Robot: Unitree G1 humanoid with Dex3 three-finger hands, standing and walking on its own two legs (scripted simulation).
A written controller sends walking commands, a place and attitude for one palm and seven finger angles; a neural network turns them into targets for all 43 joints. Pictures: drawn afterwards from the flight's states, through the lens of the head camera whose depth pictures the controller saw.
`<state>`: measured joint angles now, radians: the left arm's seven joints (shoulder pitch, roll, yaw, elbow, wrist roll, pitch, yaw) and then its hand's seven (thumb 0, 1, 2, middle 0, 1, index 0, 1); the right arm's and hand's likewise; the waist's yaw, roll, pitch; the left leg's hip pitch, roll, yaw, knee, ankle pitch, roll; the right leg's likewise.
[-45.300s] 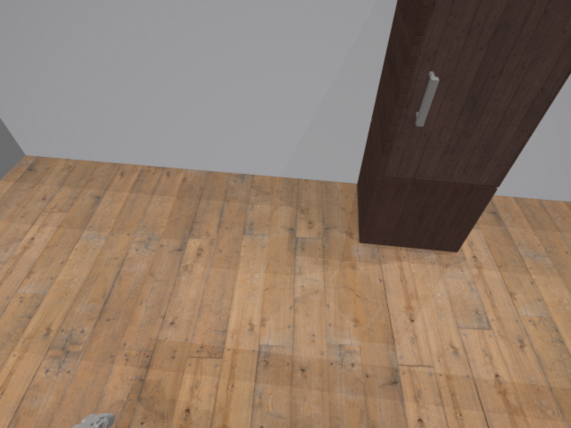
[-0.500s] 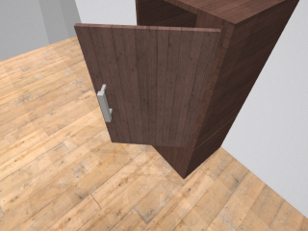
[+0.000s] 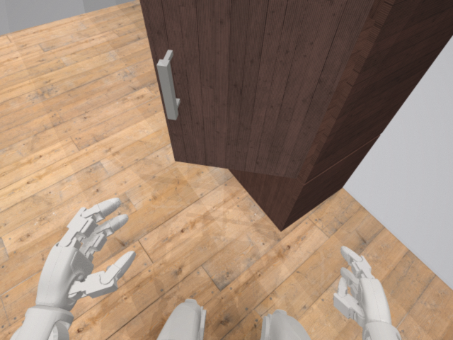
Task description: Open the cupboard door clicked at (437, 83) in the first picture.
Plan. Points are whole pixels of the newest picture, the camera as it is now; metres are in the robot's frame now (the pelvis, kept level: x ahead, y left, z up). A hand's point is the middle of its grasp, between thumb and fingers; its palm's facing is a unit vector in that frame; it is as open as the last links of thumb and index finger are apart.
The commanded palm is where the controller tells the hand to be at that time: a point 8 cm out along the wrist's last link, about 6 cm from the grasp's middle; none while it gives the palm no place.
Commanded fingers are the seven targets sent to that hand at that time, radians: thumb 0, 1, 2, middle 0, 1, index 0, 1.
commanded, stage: raise the hand with hooked fingers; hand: left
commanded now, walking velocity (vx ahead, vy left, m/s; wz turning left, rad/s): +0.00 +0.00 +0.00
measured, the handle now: (171, 86) +0.59 +0.19 +0.07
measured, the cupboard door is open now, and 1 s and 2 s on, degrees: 46 46 46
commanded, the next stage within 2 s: move the hooked fingers beside the handle in 1.54 s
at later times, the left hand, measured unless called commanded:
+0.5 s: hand (85, 233) +0.25 +0.25 +0.06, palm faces -0.03 -1.00 -0.05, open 12.4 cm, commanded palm +0.23 +0.31 +0.07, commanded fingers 0.00 -0.36 0.36 -0.29 -1.11 -0.29 -1.11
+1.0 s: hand (64, 194) +0.30 +0.29 +0.09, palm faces -0.02 -1.00 -0.05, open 13.9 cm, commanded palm +0.28 +0.34 +0.09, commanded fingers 0.00 -0.50 0.30 -0.30 -1.20 -0.30 -1.20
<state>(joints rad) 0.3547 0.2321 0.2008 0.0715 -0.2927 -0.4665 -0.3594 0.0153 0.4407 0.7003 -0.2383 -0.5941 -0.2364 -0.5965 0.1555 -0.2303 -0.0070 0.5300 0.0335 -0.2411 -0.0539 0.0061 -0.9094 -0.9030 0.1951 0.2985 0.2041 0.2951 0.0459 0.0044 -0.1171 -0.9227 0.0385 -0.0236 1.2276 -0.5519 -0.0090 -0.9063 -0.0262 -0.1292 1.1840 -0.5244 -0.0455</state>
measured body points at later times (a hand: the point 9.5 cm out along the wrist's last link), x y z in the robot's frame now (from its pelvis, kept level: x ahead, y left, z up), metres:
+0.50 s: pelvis +0.00 +0.03 +0.02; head +0.07 +0.04 +0.47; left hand +0.25 +0.30 +0.07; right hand +0.16 -0.23 -0.05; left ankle +0.03 +0.12 -0.64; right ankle +0.04 -0.10 -0.64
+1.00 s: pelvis +0.01 +0.03 +0.03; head +0.09 +0.04 +0.48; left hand +0.30 +0.35 +0.09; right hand +0.17 -0.22 -0.04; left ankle +0.03 +0.12 -0.64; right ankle +0.04 -0.10 -0.64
